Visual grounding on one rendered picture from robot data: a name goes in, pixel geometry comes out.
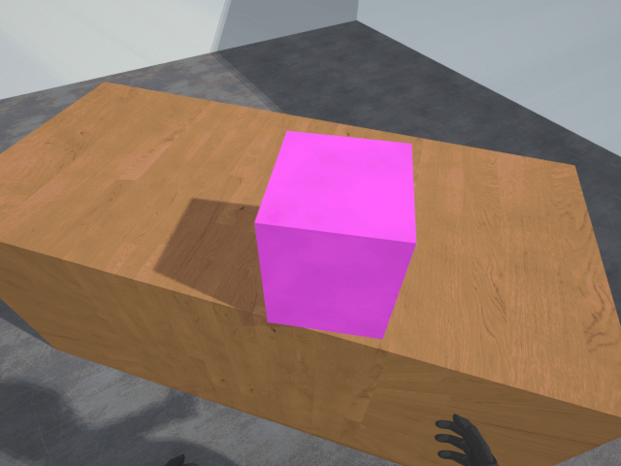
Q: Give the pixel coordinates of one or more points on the right robot hand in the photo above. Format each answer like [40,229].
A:
[477,452]

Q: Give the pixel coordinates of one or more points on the carton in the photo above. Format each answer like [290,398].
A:
[336,232]

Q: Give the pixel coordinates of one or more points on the pedestal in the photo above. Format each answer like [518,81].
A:
[127,238]

